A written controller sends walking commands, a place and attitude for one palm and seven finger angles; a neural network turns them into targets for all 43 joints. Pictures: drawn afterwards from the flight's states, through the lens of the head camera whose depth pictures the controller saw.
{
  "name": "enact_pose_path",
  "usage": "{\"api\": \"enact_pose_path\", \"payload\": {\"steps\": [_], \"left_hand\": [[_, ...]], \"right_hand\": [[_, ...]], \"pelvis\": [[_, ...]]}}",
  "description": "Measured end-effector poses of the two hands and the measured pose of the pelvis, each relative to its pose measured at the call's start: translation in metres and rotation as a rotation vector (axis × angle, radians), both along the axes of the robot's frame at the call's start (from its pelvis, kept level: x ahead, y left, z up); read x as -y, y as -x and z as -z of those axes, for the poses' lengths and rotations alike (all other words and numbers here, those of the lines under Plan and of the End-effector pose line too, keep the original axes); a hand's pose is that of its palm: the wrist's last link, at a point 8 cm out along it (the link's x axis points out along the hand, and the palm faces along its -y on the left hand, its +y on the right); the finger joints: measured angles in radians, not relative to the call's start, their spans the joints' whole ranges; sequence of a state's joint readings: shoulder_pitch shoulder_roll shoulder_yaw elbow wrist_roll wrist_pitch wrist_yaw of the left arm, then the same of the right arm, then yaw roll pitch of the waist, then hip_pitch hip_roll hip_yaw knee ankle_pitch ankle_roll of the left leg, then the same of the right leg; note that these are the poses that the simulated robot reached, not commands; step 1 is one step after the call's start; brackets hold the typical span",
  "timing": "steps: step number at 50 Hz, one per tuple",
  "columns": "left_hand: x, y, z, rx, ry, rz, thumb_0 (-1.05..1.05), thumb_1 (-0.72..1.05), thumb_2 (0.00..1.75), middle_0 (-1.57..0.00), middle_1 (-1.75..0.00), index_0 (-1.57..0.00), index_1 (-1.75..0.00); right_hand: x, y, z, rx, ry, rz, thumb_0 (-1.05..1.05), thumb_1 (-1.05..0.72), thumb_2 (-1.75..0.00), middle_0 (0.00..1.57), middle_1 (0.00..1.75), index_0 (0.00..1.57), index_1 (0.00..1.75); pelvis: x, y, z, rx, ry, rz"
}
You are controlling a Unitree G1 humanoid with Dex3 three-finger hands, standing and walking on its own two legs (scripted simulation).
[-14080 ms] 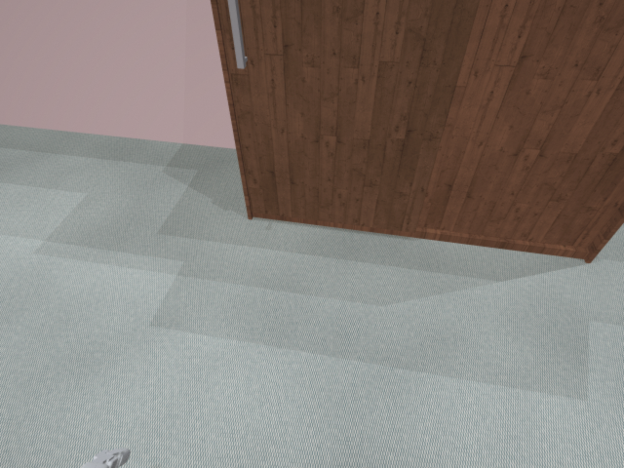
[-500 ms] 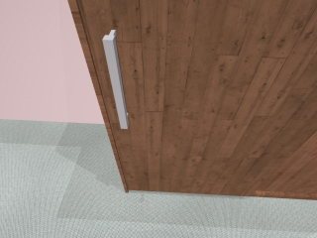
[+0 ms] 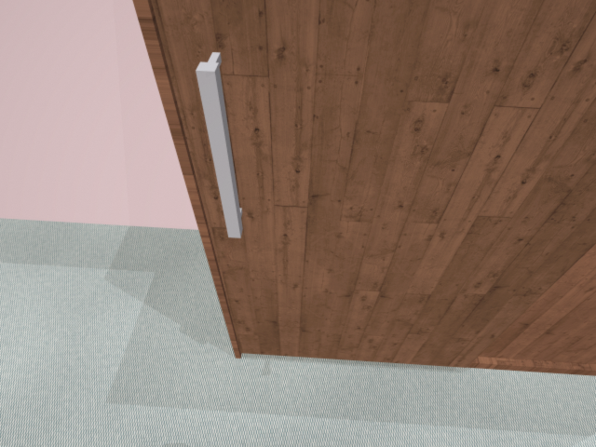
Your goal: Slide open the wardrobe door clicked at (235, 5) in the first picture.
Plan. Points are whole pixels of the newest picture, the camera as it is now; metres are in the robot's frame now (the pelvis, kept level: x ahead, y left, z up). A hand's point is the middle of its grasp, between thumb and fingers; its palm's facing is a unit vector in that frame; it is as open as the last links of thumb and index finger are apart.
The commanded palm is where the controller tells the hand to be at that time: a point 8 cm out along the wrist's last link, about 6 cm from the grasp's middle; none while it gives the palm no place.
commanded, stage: look again from close up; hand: left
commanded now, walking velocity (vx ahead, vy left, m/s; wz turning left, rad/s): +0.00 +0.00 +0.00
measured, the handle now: (227, 159) +0.49 +0.15 +0.12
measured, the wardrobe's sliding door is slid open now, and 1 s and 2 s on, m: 0.00 0.00 0.00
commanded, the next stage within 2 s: raise the hand with hooked fingers in 0.08 s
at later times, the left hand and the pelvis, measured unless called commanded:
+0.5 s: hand (175, 379) +0.19 +0.17 +0.02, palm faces +0.00 -1.00 -0.02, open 8.0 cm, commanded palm +0.11 +0.24 -0.03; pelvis -0.02 -0.01 -0.04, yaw +1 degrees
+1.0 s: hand (120, 374) +0.19 +0.23 +0.03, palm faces +0.03 -1.00 -0.04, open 11.0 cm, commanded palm +0.15 +0.28 +0.05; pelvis -0.03 +0.00 -0.04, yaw +1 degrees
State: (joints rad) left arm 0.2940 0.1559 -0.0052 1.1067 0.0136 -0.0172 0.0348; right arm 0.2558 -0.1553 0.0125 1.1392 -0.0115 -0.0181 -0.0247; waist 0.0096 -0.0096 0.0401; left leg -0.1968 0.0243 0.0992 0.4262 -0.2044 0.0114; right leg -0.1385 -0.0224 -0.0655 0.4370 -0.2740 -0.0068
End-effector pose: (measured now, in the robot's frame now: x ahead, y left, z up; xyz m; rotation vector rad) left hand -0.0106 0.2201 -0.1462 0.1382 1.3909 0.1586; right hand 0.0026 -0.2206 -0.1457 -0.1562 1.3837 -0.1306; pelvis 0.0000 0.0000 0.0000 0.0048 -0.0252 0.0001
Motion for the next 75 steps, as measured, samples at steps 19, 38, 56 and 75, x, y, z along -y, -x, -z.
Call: {"api": "enact_pose_path", "payload": {"steps": [19,38,56,75], "left_hand": [[-0.022,-0.175,-0.164,1.148,-0.095,-0.019,0.02,0.86,0.87,-0.2,-0.34,-0.2,-0.34],[-0.041,-0.102,-0.163,1.519,-0.076,0.067,0.02,0.42,0.69,-0.23,-0.6,-0.23,-0.6],[-0.081,-0.168,-0.211,1.441,-0.015,0.115,0.01,0.01,0.52,-0.26,-0.87,-0.26,-0.87],[-0.12,-0.204,-0.262,1.435,0.012,0.138,0.0,-0.42,0.33,-0.29,-1.15,-0.3,-1.15]], "right_hand": [[0.021,-0.092,-0.027,0.582,0.065,-0.042,0.01,-0.91,-0.9,0.2,0.3,0.2,0.3],[0.012,-0.193,-0.047,0.88,0.092,-0.292,0.01,-0.9,-0.9,0.19,0.3,0.2,0.3],[0.014,-0.107,-0.034,0.69,0.086,-0.113,0.01,-0.9,-0.9,0.2,0.3,0.2,0.3],[-0.024,-0.17,-0.083,0.907,0.037,-0.196,0.01,-0.9,-0.9,0.2,0.3,0.2,0.3]], "pelvis": [[-0.003,0.012,0.013,-0.029,-0.001,-0.036],[0.014,0.033,0.064,-0.132,0.06,-0.078],[-0.005,0.024,0.036,-0.106,0.037,-0.032],[-0.016,0.019,0.017,-0.024,0.037,-0.043]]}}
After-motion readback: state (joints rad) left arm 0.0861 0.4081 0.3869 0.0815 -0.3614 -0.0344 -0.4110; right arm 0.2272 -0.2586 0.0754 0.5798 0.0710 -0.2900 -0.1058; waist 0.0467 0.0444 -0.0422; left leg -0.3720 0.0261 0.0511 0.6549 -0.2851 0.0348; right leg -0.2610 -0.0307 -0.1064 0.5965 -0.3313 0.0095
